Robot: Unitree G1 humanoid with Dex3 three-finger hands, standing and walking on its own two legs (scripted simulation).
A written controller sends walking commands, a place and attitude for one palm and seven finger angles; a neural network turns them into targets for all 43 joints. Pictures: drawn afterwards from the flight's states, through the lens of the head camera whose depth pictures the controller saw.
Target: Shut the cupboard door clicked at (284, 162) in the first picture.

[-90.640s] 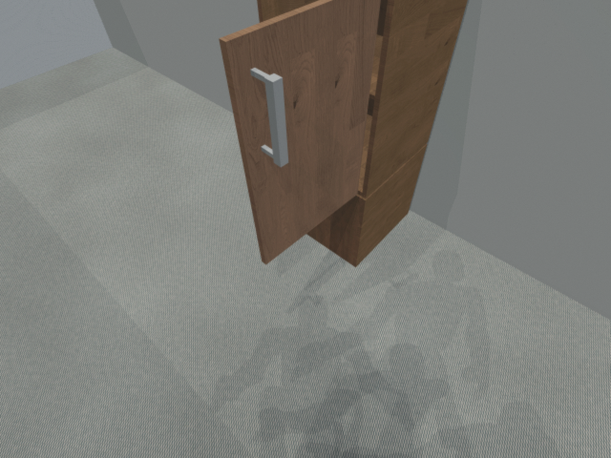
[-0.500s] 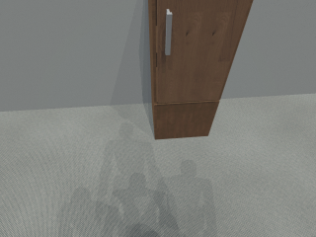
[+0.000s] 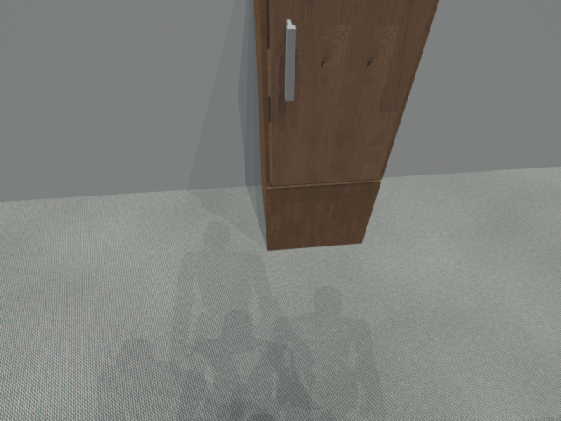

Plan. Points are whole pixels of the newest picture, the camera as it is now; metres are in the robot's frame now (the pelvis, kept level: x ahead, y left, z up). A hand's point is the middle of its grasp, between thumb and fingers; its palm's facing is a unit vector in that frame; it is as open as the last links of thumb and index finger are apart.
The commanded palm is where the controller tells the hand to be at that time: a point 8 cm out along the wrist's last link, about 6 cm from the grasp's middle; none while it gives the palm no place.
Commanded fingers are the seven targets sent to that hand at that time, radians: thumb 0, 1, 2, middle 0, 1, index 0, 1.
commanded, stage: look to check the result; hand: left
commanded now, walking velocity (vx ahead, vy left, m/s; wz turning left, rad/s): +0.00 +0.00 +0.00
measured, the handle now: (288, 61) +0.88 +0.02 +0.10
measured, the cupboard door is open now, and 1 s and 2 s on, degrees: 0 0 0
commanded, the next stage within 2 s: stand and wait in 0.48 s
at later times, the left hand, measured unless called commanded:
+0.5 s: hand out of the picture +0.06 +0.21 -0.16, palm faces +0.00 -0.96 -0.27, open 7.4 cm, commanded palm none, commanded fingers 0.00 0.90 0.90 -0.20 -0.30 -0.20 -0.30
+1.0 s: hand out of the picture +0.08 +0.22 -0.16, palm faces +0.00 -0.96 -0.29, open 7.4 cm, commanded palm none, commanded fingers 0.00 0.90 0.90 -0.20 -0.30 -0.20 -0.30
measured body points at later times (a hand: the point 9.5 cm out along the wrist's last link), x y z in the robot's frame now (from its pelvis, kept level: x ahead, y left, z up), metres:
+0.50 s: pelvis +0.02 -0.01 +0.00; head +0.03 -0.01 +0.45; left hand +0.06 +0.26 -0.14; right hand +0.06 -0.27 -0.15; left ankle +0.03 +0.09 -0.74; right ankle +0.01 -0.12 -0.74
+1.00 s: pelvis +0.04 -0.01 +0.01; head +0.06 -0.01 +0.46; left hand +0.08 +0.27 -0.14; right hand +0.10 -0.28 -0.14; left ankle +0.03 +0.09 -0.74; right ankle +0.01 -0.12 -0.74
